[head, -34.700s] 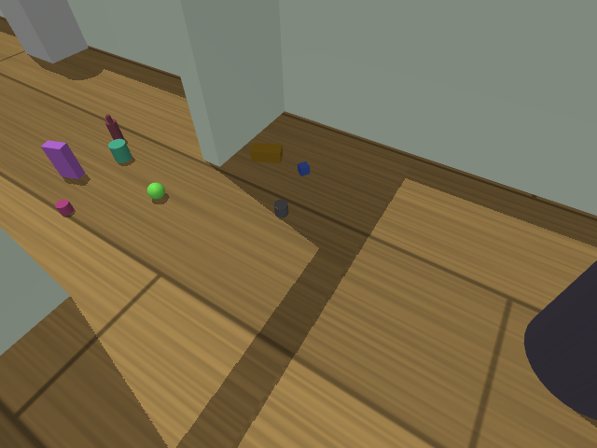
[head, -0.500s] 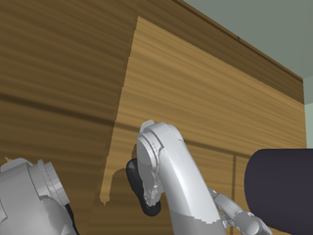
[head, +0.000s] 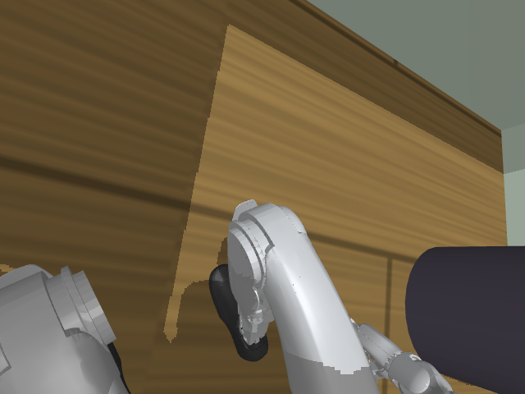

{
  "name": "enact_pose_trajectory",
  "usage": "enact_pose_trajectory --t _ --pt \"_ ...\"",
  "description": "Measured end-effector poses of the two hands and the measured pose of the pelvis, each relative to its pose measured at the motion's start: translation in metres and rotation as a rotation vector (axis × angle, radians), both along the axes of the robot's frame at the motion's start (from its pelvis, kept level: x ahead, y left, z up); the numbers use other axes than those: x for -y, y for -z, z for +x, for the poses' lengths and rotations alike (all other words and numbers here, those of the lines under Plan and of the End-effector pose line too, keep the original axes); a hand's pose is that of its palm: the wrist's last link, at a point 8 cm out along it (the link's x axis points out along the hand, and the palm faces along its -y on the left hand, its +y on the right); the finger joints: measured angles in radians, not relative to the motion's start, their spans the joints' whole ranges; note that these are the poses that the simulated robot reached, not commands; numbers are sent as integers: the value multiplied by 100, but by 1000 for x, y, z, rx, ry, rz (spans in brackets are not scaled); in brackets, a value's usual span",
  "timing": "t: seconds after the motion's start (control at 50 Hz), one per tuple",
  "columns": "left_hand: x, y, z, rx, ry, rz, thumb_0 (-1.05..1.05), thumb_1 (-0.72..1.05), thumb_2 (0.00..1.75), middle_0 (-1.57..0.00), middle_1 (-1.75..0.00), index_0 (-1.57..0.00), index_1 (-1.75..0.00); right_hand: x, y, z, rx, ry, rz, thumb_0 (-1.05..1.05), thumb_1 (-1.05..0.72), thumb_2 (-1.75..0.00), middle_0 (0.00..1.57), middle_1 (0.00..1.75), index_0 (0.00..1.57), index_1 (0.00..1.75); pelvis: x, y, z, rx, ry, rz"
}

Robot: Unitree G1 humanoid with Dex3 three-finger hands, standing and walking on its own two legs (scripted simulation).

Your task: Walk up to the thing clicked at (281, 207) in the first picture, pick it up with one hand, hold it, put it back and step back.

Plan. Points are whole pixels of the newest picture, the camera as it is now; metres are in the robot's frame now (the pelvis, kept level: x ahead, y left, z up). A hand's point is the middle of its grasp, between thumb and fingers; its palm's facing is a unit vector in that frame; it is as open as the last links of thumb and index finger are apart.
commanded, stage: close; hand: left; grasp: from above
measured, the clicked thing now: out of the picture +0.43 +0.39 -0.27
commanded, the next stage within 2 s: settle in 1.40 s
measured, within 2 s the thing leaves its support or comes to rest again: leaves its support in 1.76 s
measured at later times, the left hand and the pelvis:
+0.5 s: hand out of the picture +0.41 +0.38 -0.24, palm faces -0.42 -0.19 -0.88, open 11.7 cm; pelvis +0.00 +0.00 +0.00, yaw +0 degrees
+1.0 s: hand out of the picture +0.41 +0.38 -0.24, palm faces -0.42 -0.19 -0.89, open 9.0 cm; pelvis +0.00 +0.00 +0.00, yaw +0 degrees
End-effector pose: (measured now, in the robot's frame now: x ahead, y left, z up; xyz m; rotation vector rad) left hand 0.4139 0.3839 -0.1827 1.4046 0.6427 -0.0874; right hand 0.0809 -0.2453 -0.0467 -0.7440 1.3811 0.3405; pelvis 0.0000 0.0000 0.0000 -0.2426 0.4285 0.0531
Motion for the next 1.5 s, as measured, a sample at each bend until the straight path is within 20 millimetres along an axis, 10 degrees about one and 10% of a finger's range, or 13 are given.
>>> enact_pose_trajectory --t 1.0,1.5 --pt "-1 -1 1 0 -3 7 0 19 56 -57 -72 -61 -67 0 -4 3 18 -11 -7 0 -89 -89 20 30 20 30 -1 -1 -2 -1 5 -5" --pt "-2 -3 3 12 -8 7 0 21 40 -69 -61 -74 -57 1 -5 1 17 -11 -17 0 -89 -89 20 30 20 30 -2 -1 -3 3 6 -7"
